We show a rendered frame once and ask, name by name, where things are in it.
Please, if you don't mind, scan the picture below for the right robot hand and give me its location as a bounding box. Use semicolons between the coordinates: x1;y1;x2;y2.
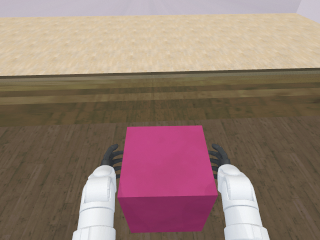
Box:
208;143;231;179

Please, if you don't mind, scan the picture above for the carton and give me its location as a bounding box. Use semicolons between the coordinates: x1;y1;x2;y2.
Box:
117;125;218;233

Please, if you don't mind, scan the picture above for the left robot hand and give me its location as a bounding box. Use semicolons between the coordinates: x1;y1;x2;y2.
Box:
100;144;124;179

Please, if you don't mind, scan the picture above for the robot left forearm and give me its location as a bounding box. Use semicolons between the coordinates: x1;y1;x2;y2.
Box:
72;165;117;240

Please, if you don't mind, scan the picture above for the robot right forearm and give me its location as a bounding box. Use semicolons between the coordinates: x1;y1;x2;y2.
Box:
217;164;270;240

